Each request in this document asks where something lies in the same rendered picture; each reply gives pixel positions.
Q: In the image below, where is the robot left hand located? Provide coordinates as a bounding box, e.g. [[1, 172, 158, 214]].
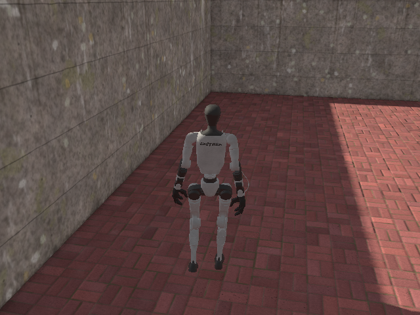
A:
[[172, 188, 188, 205]]

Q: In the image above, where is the right robot forearm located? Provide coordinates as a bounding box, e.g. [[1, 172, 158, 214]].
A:
[[233, 162, 245, 197]]

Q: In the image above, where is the right robot upper arm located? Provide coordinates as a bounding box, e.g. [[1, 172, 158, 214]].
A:
[[225, 133, 240, 171]]

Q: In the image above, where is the humanoid robot torso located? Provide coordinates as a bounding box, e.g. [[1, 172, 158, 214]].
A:
[[196, 130, 226, 197]]

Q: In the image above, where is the left robot forearm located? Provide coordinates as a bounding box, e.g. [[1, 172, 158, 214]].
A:
[[174, 159, 187, 190]]

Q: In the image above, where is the left robot upper arm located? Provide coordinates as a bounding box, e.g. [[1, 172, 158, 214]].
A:
[[181, 132, 198, 169]]

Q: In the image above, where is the robot right hand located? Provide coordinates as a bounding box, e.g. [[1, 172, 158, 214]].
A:
[[230, 196, 245, 216]]

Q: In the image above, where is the left robot shin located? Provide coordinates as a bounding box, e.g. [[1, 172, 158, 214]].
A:
[[189, 218, 199, 264]]

